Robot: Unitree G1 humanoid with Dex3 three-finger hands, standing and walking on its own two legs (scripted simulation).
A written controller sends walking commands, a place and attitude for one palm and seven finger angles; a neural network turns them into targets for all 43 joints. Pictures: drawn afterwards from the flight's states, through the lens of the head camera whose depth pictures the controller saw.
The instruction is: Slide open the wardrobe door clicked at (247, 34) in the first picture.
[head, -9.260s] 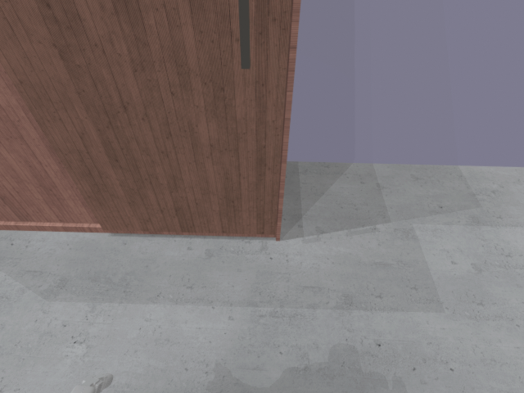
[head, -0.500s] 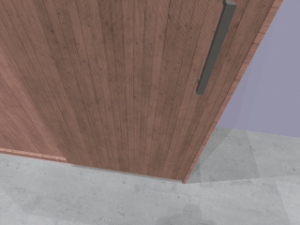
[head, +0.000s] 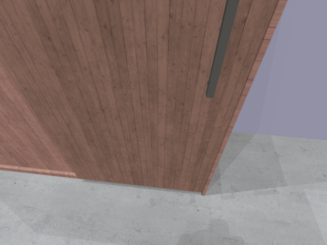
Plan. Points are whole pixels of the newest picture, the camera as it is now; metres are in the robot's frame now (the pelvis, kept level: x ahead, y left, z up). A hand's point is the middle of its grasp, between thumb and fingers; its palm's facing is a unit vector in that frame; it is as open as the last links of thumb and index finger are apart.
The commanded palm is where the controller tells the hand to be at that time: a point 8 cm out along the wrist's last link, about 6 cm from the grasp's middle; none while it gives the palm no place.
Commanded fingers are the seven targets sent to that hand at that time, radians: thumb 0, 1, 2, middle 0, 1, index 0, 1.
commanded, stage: look again from close up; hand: right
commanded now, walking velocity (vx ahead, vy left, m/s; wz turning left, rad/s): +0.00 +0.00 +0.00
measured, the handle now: (218, 51) +0.53 -0.11 +0.22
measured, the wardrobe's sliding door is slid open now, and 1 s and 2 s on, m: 0.00 0.00 0.00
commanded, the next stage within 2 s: shuffle to correct the standing spot in 0.58 s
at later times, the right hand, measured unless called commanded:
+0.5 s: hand out of the picture +0.02 -0.21 -0.17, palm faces +0.01 +0.97 -0.24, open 7.4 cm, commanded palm none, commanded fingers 0.00 -0.90 -0.90 0.20 0.30 0.20 0.30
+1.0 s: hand out of the picture +0.00 -0.19 -0.19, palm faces +0.06 +0.98 -0.17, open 7.4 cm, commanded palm none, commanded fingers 0.00 -0.90 -0.90 0.20 0.30 0.20 0.30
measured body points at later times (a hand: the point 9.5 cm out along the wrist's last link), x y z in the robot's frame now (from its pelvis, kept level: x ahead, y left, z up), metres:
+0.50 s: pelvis -0.01 -0.02 +0.00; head +0.01 -0.02 +0.45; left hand +0.01 +0.22 -0.16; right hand +0.02 -0.26 -0.15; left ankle -0.03 +0.08 -0.74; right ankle +0.00 -0.15 -0.74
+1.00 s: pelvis +0.03 -0.02 -0.01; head +0.04 -0.03 +0.44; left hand +0.03 +0.20 -0.17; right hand -0.01 -0.24 -0.18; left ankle -0.03 +0.08 -0.74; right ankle +0.00 -0.15 -0.74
